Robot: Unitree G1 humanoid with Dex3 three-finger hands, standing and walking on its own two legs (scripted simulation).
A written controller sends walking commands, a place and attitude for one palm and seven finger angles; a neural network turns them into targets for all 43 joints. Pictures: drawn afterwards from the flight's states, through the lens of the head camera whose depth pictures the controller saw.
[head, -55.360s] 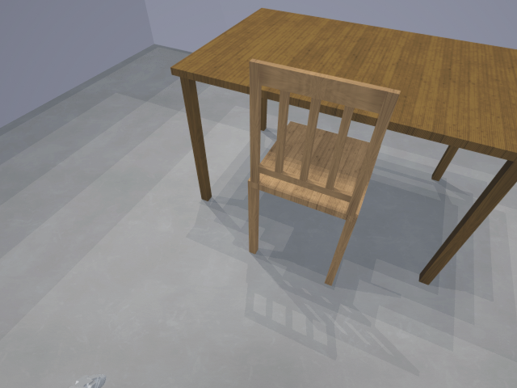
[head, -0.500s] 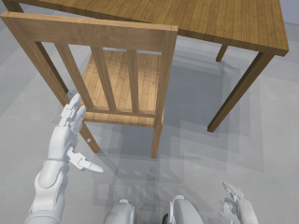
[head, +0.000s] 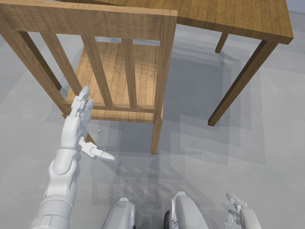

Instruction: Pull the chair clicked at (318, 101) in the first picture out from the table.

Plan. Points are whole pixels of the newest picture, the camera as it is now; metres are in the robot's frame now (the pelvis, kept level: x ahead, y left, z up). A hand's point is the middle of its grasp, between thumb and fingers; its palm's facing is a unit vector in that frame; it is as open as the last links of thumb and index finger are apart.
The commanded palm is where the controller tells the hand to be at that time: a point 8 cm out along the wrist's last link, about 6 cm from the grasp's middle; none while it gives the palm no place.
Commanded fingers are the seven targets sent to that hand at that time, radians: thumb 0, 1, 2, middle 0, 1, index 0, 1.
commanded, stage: aim the fingers beside a spindle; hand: left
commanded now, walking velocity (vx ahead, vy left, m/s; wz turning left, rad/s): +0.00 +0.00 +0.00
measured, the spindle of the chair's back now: (100, 77) +0.51 +0.15 +0.03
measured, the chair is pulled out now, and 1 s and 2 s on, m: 0.14 0.14 0.14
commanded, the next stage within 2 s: none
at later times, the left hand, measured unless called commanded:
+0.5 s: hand (93, 128) +0.36 +0.15 +0.03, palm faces -0.03 -1.00 -0.05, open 17.0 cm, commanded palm +0.33 +0.20 +0.02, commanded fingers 0.00 -0.50 0.30 -0.06 -0.08 -0.06 -0.08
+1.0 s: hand (94, 131) +0.36 +0.15 +0.01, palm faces -0.06 -1.00 -0.03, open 17.0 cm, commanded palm +0.33 +0.20 +0.02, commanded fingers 0.00 -0.50 0.30 -0.06 -0.08 -0.06 -0.08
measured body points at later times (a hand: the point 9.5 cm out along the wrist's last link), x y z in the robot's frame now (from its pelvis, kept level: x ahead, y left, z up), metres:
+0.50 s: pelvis +0.00 +0.00 +0.00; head +0.11 +0.01 +0.44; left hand +0.35 +0.21 +0.03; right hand +0.15 -0.25 -0.10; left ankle +0.00 +0.10 -0.63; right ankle +0.05 -0.11 -0.63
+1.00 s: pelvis +0.00 +0.00 +0.00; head +0.12 +0.00 +0.44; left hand +0.35 +0.21 +0.02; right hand +0.14 -0.25 -0.11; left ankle +0.00 +0.10 -0.63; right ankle +0.05 -0.11 -0.63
